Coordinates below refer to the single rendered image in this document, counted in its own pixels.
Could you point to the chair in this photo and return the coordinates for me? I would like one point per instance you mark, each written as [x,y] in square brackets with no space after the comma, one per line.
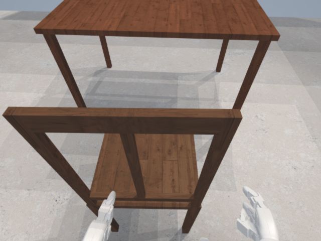
[147,156]

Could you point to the table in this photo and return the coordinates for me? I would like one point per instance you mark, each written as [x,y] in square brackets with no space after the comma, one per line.
[191,19]

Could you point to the left robot hand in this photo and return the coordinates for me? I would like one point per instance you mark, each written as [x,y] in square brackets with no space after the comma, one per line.
[100,228]

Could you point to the right robot hand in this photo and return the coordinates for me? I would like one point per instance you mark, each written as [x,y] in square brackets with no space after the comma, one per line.
[261,224]

